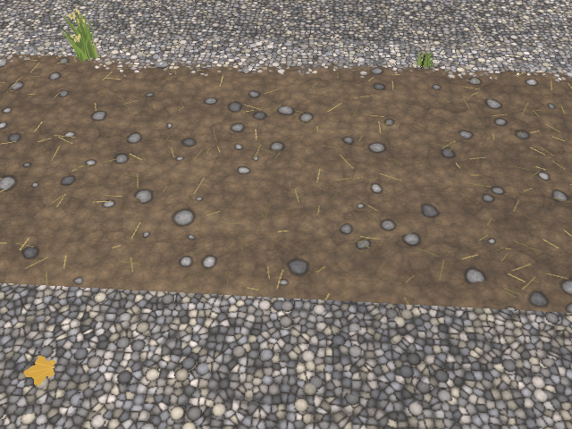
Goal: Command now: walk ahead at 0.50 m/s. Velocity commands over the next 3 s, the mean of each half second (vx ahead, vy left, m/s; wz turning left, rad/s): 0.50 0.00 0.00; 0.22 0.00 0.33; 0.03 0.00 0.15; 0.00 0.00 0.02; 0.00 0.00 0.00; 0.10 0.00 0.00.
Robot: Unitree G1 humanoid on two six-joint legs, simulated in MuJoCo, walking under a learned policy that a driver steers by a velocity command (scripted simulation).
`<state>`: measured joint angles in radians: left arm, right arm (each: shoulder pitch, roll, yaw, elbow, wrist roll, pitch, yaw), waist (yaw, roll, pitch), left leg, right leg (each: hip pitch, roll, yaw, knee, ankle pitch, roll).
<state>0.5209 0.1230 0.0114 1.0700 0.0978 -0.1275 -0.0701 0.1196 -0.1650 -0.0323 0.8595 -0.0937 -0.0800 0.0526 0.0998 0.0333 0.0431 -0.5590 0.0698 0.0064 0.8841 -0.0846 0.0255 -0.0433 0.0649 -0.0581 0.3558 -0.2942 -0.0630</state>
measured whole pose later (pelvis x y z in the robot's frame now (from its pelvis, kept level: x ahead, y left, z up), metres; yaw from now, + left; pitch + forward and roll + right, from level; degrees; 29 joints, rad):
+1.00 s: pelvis +0.47 +0.04 -0.19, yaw +13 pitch +4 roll -3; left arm 0.17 0.28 0.08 0.91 -0.01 -0.03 0.04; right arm 0.06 -0.25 -0.09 0.71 0.00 -0.01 0.01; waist 0.02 0.00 -0.03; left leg -0.52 0.00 -0.01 0.60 -0.16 0.05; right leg -0.28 -0.08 -0.17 0.68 -0.44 0.05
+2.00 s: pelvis +0.54 +0.04 -0.18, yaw +16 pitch -1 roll +0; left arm 0.18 0.21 0.05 1.04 0.00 -0.01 0.03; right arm 0.12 -0.21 -0.06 0.96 0.00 0.01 -0.03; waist 0.01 0.00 0.04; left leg -0.26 -0.04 -0.04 0.52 -0.24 0.03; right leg -0.15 -0.01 0.02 0.51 -0.33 0.01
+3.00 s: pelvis +0.58 +0.03 -0.18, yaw +15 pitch +1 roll +1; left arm 0.35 0.18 0.04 1.06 -0.02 -0.08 0.03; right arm 0.26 -0.22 -0.06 1.07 0.03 -0.04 -0.02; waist 0.01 0.02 -0.01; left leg -0.28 -0.03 -0.04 0.60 -0.33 0.04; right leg -0.21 0.01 -0.02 0.60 -0.41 -0.10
